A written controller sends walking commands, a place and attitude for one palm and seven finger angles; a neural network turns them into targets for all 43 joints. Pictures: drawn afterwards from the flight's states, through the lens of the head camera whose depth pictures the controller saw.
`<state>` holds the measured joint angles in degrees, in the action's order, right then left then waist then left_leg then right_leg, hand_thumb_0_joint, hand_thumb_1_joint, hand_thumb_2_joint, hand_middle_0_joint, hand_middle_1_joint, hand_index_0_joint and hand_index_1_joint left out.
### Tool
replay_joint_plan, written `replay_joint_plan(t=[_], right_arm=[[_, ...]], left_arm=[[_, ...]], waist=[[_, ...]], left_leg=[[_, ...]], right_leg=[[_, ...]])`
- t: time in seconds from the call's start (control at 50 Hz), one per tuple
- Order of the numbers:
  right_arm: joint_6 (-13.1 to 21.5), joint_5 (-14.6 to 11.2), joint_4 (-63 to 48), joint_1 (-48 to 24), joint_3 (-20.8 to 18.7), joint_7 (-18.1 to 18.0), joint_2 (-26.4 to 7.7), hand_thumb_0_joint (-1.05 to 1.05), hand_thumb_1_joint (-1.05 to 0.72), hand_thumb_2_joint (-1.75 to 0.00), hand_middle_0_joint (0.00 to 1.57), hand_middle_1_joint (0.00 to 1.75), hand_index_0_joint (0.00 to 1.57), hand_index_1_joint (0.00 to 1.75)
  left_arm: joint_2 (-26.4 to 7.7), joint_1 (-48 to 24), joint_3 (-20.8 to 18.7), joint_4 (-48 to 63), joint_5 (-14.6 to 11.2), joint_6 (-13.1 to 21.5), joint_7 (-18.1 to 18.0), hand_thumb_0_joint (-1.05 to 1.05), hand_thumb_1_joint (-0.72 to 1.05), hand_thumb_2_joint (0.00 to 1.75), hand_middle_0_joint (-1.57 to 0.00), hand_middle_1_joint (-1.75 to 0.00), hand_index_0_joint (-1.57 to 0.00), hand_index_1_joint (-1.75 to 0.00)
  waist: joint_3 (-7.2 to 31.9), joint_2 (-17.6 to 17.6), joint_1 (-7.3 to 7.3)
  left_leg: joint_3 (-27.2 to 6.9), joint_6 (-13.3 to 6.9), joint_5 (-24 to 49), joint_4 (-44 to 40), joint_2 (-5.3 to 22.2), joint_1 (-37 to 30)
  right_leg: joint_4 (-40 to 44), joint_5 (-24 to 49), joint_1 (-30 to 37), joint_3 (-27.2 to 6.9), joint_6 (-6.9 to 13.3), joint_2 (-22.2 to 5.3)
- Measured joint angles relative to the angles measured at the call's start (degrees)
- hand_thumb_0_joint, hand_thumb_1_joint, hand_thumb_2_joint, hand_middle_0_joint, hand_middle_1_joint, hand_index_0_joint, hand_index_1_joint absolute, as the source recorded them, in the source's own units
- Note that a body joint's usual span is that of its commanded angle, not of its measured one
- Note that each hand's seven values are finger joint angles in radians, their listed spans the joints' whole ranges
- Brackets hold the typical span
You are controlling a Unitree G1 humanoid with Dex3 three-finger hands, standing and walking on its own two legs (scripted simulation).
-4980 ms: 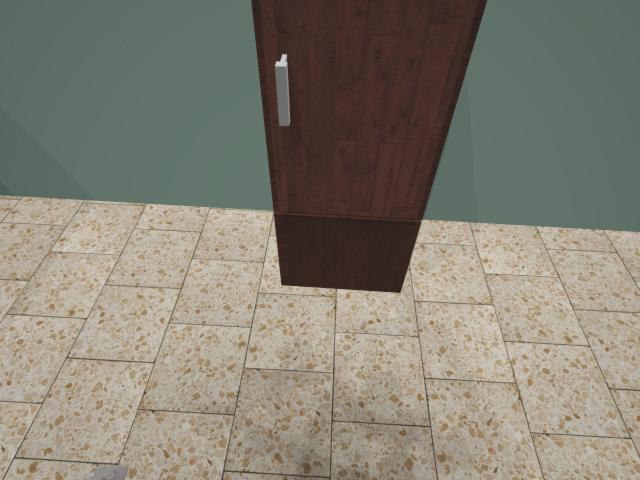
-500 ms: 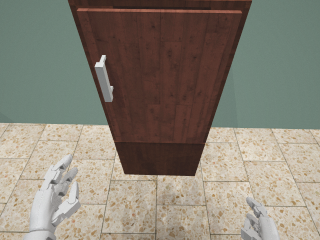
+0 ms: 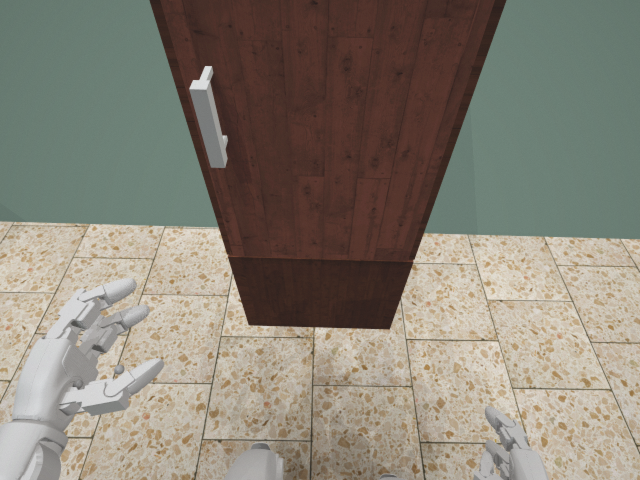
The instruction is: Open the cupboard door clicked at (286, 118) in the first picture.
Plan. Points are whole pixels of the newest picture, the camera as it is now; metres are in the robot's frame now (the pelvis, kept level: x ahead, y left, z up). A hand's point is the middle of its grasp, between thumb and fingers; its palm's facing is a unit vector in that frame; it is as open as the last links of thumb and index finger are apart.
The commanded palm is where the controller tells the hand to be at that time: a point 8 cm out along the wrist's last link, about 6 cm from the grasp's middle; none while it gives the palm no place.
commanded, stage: raise the hand with hooked fingers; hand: left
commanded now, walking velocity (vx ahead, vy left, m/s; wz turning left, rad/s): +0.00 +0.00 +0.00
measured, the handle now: (213, 118) +0.59 +0.20 +0.12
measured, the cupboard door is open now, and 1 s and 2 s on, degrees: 0 0 0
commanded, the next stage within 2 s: move the hooked fingers beside the handle in 1.36 s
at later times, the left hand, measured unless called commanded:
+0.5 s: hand (63, 323) +0.26 +0.28 +0.10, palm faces +0.04 -1.00 -0.04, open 13.4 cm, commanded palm +0.23 +0.33 +0.11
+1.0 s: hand (48, 269) +0.30 +0.30 +0.14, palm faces +0.03 -1.00 -0.02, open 14.0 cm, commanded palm +0.26 +0.34 +0.14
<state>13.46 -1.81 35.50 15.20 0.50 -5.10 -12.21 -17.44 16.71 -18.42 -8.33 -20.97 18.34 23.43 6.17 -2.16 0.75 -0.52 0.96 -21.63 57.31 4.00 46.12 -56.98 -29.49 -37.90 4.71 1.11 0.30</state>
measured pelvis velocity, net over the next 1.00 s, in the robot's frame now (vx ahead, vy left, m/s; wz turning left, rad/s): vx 0.01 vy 0.02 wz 0.01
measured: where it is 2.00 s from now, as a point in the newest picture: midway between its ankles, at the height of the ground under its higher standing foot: outside the picture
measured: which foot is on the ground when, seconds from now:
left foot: down 0.00-1.00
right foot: down 0.00-1.00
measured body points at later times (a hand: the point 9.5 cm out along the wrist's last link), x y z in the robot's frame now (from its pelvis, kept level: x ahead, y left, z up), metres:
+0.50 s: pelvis +0.01 +0.03 +0.02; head +0.03 +0.04 +0.47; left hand +0.25 +0.34 +0.11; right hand +0.19 -0.20 -0.04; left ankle +0.07 +0.13 -0.67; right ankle -0.01 -0.11 -0.67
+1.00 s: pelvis +0.01 +0.02 +0.04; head +0.02 +0.02 +0.49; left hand +0.29 +0.35 +0.14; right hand +0.16 -0.23 -0.04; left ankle +0.07 +0.13 -0.67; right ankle -0.01 -0.11 -0.67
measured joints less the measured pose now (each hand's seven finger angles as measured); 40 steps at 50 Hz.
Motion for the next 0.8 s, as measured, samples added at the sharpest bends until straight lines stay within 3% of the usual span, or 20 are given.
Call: replay_joint_plan(t=[0.22, 0.56, 0.8], right_arm=[[1.15, -0.35, -0.24, 1.56, -0.7, -0.05, -3.44, 0.02, -0.9, -0.9, 0.2, 0.3, 0.2, 0.3], [-0.02, -0.57, -3.12, -1.37, 2.68, -0.06, -1.87, 0.02, -0.9, -0.9, 0.2, 0.3, 0.2, 0.3], [-1.25, -0.97, -1.85, -0.22, 2.99, -1.13, -2.81, 0.02, -0.9, -0.9, 0.2, 0.3, 0.2, 0.3]], left_arm=[[-0.52, -1.66, -0.05, -0.04, 0.6, 1.08, -1.14, 0.01, -0.02, 0.51, -0.26, -0.89, -0.26, -0.9], [-3.52, -10.58, -1.95, -3.07, 1.17, -6.53, 0.16, 0.0, -0.4, 0.35, -0.29, -1.14, -0.29, -1.14], [-6.23, -18.05, -4.76, -9.65, 1.0, -9.3, 3.06, -0.01, -0.49, 0.31, -0.3, -1.2, -0.3, -1.2]], waist=[[-1.18, 0.6, 0.0], [-1.92, 0.4, -1.51], [-3.06, 0.23, -1.54]], left_leg=[[0.94, -1.62, 0.88, -2.74, -0.97, -2.98], [0.99, -2.51, 2.7, -8.29, -1.89, -10.05], [0.98, -2.17, 4.42, -12.12, -1.93, -13.67]], right_leg=[[3.88, 1.78, 3.39, -0.71, -1.49, -0.9], [11.15, 4.62, 11.3, -0.49, -2.42, -1.48], [14.65, 6.21, 14.67, -0.42, -2.09, -1.35]])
